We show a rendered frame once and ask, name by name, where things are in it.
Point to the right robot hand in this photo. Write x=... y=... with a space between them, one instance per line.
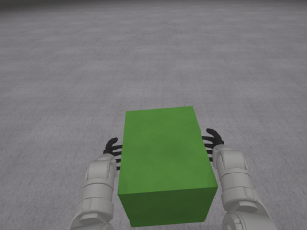
x=216 y=140

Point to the carton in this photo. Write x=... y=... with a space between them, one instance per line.
x=165 y=175

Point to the left robot hand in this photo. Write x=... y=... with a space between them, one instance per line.
x=109 y=150

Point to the left robot forearm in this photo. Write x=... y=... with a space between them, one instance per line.
x=98 y=186

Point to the right robot forearm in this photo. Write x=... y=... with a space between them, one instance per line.
x=238 y=193

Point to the right robot upper arm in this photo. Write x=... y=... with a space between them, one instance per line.
x=240 y=220

